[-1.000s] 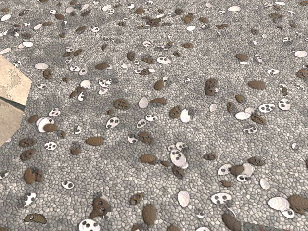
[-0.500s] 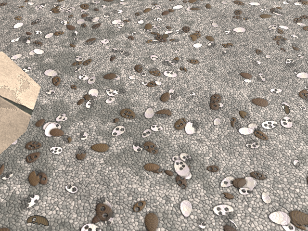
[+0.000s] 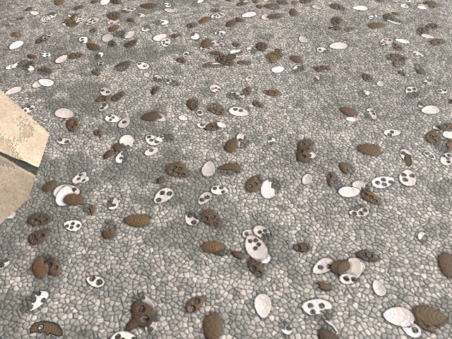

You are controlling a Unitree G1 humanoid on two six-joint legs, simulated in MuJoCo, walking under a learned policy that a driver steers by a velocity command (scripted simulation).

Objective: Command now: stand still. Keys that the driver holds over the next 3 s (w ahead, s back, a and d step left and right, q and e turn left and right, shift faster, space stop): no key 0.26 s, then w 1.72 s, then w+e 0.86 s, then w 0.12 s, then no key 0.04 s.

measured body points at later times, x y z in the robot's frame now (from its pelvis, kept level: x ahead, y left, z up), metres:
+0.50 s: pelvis +0.04 +0.01 -0.01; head +0.03 +0.02 +0.44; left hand -0.02 +0.25 -0.17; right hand +0.04 -0.22 -0.16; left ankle +0.03 +0.10 -0.73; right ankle -0.01 -0.10 -0.75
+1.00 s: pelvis +0.28 +0.02 -0.03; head +0.32 +0.01 +0.42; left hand +0.47 +0.23 -0.15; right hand +0.14 -0.20 -0.17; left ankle +0.06 +0.11 -0.73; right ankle +0.40 -0.05 -0.75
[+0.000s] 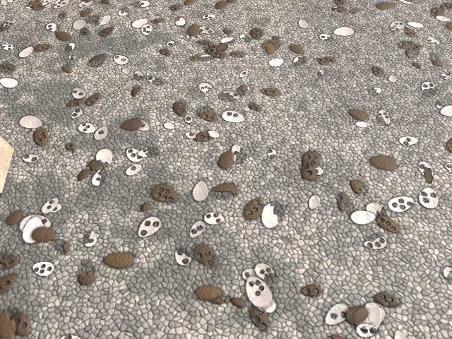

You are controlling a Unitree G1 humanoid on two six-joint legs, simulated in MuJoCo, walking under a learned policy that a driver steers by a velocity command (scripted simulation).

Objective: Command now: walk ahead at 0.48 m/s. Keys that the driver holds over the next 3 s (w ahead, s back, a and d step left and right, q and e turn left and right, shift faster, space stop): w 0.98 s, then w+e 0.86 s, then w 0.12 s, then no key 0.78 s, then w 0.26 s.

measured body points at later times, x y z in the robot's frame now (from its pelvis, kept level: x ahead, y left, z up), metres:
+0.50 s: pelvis +0.28 +0.01 +0.02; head +0.32 +0.01 +0.46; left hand +0.17 +0.22 -0.13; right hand +0.48 -0.20 -0.10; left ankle +0.43 +0.10 -0.70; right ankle +0.12 -0.06 -0.72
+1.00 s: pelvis +0.55 +0.02 +0.02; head +0.58 +0.02 +0.47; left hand +0.74 +0.23 -0.10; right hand +0.46 -0.21 -0.12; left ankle +0.44 +0.09 -0.72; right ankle +0.72 -0.11 -0.68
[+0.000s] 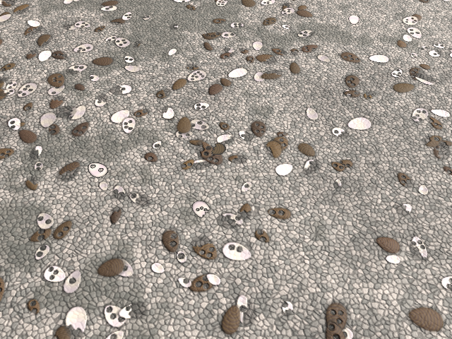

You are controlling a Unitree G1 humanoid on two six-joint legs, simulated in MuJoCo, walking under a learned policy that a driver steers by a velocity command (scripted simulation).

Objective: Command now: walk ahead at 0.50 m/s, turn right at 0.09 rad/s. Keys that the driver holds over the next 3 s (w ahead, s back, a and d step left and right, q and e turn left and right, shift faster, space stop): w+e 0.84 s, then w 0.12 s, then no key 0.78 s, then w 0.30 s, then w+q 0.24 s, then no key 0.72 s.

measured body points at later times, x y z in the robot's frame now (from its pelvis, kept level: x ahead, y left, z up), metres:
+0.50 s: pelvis +0.27 -0.05 +0.01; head +0.30 -0.07 +0.46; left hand +0.27 +0.21 -0.12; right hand +0.42 -0.31 -0.11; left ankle +0.46 +0.09 -0.68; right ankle +0.19 -0.09 -0.74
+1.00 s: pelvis +0.53 -0.08 +0.01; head +0.56 -0.08 +0.46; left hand +0.80 +0.06 -0.11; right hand +0.40 -0.31 -0.12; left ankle +0.53 +0.03 -0.74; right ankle +0.56 -0.26 -0.68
